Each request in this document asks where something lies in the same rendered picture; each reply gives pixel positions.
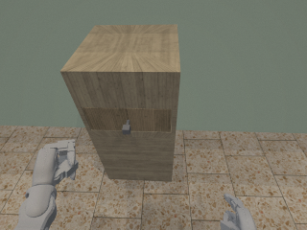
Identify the left robot forearm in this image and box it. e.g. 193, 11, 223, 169
14, 184, 58, 230

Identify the right robot hand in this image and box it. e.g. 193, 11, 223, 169
220, 193, 257, 230

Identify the drawer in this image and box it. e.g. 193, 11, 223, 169
83, 107, 172, 132

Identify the cabinet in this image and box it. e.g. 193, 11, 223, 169
60, 24, 181, 182

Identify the left robot hand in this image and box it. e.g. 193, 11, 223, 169
32, 139, 79, 187

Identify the handle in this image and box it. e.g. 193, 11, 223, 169
122, 120, 131, 135

